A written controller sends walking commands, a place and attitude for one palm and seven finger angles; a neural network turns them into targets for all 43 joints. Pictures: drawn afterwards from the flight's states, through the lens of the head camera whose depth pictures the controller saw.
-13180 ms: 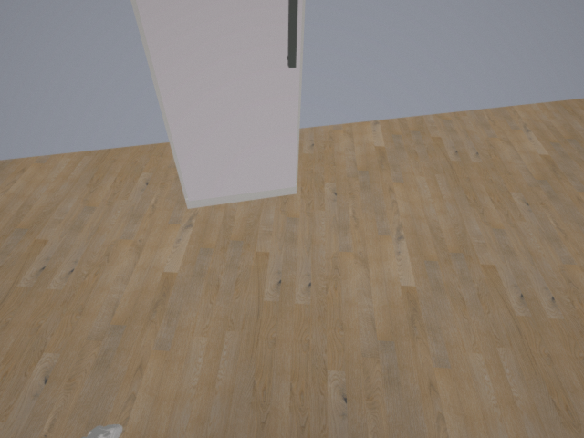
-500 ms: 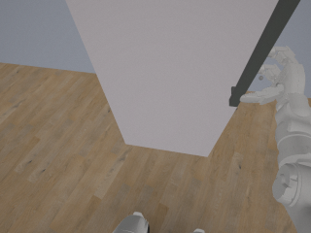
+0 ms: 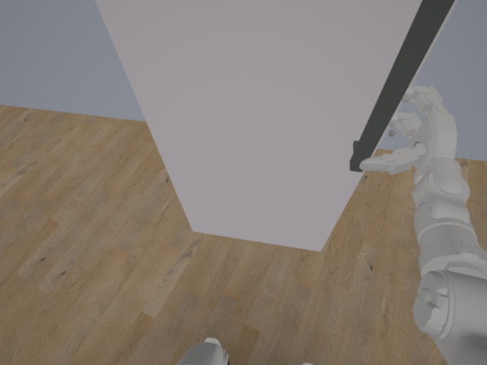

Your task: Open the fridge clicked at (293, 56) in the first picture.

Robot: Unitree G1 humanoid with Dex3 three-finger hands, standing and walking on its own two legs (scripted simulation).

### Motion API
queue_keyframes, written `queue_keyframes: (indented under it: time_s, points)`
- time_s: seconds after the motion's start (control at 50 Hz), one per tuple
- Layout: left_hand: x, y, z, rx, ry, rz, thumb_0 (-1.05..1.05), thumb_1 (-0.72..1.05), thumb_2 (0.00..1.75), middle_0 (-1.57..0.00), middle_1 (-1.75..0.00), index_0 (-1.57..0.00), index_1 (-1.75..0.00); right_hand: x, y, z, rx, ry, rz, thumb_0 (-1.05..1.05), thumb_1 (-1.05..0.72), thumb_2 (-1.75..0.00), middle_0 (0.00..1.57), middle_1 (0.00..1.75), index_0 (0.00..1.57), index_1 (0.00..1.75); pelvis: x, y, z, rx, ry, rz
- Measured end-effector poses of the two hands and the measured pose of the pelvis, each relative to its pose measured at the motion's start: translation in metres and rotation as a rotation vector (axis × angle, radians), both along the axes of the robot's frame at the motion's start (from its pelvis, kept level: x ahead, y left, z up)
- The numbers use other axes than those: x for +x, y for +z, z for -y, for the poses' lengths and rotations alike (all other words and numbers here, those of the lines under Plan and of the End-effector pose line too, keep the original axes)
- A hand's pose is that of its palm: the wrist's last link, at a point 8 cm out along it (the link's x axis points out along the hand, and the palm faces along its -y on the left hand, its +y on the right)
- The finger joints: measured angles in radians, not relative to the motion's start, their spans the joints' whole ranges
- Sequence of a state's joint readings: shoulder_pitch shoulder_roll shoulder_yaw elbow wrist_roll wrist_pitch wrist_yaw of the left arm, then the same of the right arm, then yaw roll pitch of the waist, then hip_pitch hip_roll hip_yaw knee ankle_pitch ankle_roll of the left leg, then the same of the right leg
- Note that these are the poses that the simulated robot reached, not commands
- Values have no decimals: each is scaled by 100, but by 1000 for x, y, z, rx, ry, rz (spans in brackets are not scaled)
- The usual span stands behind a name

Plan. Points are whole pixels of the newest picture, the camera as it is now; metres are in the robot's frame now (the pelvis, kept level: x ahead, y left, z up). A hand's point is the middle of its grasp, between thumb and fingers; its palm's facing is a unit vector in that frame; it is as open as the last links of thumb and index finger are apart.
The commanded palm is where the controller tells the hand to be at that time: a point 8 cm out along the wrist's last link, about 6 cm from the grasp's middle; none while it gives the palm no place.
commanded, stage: slide the fingers in behind the handle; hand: right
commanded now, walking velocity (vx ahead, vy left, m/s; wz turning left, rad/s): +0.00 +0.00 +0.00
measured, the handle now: (406, 48) +0.53 -0.13 +0.22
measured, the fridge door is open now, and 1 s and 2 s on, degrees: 0 0 0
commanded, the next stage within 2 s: grip the handle and tug to test in 1.32 s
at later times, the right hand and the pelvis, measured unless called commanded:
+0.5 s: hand (378, 131) +0.48 -0.13 +0.11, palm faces +0.00 +1.00 +0.01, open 14.0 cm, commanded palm +0.45 -0.18 +0.11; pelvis +0.01 +0.01 +0.00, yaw -1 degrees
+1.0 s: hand (364, 129) +0.48 -0.11 +0.11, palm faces +0.02 +1.00 -0.01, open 14.1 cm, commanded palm +0.46 -0.16 +0.11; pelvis +0.00 +0.02 +0.00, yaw -1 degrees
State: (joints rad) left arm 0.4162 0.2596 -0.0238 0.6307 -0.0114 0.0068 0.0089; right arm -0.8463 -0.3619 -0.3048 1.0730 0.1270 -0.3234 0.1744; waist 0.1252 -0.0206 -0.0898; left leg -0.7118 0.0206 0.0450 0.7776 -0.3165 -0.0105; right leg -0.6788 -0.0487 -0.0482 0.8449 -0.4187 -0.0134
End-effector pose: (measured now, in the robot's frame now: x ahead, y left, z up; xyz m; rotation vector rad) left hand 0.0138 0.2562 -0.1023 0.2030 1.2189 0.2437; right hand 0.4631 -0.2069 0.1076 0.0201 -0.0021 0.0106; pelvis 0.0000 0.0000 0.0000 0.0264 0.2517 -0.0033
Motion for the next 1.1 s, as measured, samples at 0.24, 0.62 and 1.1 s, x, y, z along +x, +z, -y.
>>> queue_keyframes:
  time_s: [0.24,0.62,1.1]
  points:
    - [34,0,1,-22,-27,66,1,91,89,-20,-30,-20,-30,-2,4,-11,-6,-9,5,-2,50,-30,31,120,30,120,9,3,-3,-5,-1,14]
    - [37,0,-14,-22,-21,59,1,91,89,-20,-30,-20,-30,-6,5,-31,-16,-7,10,-2,50,-30,30,120,30,120,12,5,-14,-12,-6,22]
    - [19,-4,-19,-21,-24,34,1,91,89,-20,-30,-20,-30,-2,6,-45,-25,-18,4,-2,50,-30,30,120,29,120,2,4,-19,-19,-13,17]
